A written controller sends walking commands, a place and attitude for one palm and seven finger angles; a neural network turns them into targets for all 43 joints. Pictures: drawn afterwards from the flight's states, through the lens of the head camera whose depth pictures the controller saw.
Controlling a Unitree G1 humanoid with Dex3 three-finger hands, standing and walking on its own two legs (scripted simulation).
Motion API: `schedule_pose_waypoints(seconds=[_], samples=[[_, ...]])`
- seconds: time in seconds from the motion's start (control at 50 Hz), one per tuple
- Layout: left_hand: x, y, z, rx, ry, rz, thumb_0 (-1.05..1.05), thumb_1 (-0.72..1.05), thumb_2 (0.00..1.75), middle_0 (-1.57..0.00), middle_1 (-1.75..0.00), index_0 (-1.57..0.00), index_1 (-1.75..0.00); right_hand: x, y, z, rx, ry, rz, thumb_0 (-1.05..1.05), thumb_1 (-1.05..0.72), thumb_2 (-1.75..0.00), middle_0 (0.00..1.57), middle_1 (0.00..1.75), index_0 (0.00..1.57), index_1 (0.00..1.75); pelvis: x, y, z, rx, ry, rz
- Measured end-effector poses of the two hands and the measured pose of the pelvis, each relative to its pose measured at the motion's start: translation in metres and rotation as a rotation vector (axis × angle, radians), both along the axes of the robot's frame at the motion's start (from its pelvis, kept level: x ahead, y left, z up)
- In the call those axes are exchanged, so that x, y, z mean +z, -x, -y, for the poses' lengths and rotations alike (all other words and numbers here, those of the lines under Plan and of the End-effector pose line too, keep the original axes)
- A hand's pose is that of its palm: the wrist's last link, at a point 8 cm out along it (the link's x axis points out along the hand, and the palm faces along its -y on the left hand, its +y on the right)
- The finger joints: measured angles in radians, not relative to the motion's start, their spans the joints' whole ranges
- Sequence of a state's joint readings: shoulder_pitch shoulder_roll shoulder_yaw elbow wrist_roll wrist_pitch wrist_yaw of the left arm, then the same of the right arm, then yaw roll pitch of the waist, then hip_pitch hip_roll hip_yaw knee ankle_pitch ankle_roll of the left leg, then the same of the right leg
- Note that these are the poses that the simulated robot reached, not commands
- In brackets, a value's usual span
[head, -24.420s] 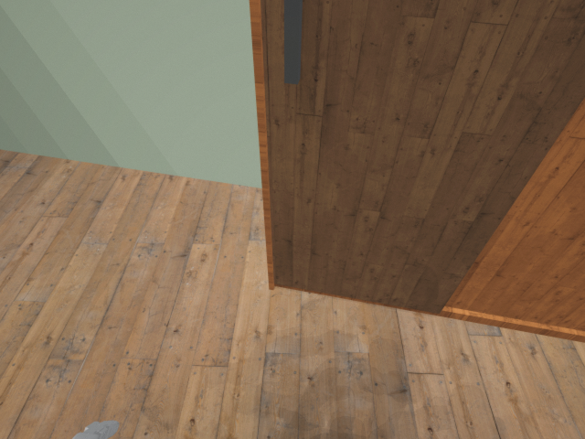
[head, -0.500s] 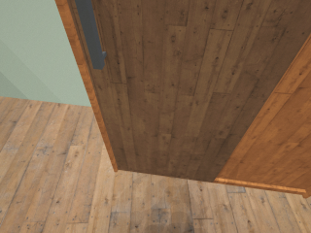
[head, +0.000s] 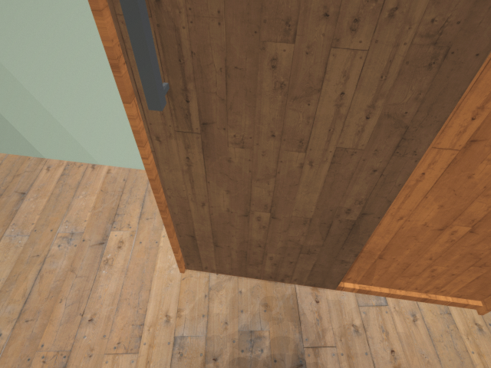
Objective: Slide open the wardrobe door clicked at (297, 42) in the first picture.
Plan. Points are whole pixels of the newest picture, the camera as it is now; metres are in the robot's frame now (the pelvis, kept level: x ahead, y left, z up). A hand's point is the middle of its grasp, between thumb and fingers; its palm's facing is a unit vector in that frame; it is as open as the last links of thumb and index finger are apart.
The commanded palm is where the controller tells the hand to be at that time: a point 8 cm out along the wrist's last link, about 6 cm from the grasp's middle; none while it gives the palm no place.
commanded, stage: look again from close up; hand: left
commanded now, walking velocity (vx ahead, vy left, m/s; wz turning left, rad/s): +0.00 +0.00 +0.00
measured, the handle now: (149, 44) +0.56 +0.21 +0.25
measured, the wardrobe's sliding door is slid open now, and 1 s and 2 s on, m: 0.01 0.01 0.01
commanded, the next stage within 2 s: shuffle to correct the standing spot in 0.14 s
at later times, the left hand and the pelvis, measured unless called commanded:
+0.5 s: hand out of the picture +0.02 +0.21 -0.18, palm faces +0.01 -0.98 -0.21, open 7.4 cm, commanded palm none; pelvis +0.01 +0.01 +0.00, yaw -2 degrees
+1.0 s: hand out of the picture +0.05 +0.26 -0.20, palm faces +0.05 -0.98 -0.17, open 7.4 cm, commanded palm none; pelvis +0.06 +0.09 -0.02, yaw -2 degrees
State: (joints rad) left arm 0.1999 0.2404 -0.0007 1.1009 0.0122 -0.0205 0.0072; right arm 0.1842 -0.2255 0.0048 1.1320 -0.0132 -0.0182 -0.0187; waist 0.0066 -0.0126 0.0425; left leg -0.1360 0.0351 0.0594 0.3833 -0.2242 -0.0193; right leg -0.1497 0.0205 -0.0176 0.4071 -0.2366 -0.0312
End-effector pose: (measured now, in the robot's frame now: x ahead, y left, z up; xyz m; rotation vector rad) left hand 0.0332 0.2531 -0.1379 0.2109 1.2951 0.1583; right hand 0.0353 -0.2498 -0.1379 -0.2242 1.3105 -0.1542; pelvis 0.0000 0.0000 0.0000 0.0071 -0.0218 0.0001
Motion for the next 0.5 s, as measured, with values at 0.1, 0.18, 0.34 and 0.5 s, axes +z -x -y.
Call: schedule_pose_waypoints(seconds=[0.1, 0.18, 0.34, 0.5], samples=[[0.000, 0.001, -0.001, 0.001, -0.001, -0.001, 0.00, 0.90, 0.90, -0.20, -0.30, -0.20, -0.30, 0.000, 0.002, 0.000, 0.000, 0.000, -0.004, 0.01, -0.91, -0.89, 0.20, 0.30, 0.20, 0.30, 0.000, 0.000, 0.000, 0.001, 0.000, 0.000], [0.000, 0.002, -0.001, 0.003, -0.002, -0.003, 0.00, 0.90, 0.90, -0.20, -0.30, -0.20, -0.30, 0.000, 0.003, 0.000, -0.001, 0.000, -0.006, 0.01, -0.91, -0.89, 0.20, 0.30, 0.20, 0.30, 0.000, 0.001, 0.000, 0.001, 0.000, 0.001], [-0.001, 0.005, 0.001, 0.005, 0.002, -0.006, 0.00, 0.90, 0.90, -0.20, -0.30, -0.20, -0.30, -0.001, 0.006, 0.000, -0.004, 0.000, -0.011, 0.01, -0.91, -0.89, 0.20, 0.30, 0.20, 0.30, 0.000, 0.001, 0.000, -0.005, 0.002, 0.002], [-0.008, 0.014, 0.000, 0.027, 0.029, -0.043, 0.00, 0.90, 0.90, -0.20, -0.30, -0.20, -0.30, -0.004, 0.018, -0.012, -0.031, -0.001, -0.042, 0.01, -0.91, -0.89, 0.20, 0.30, 0.20, 0.30, -0.005, -0.008, -0.012, -0.027, 0.015, -0.001]])
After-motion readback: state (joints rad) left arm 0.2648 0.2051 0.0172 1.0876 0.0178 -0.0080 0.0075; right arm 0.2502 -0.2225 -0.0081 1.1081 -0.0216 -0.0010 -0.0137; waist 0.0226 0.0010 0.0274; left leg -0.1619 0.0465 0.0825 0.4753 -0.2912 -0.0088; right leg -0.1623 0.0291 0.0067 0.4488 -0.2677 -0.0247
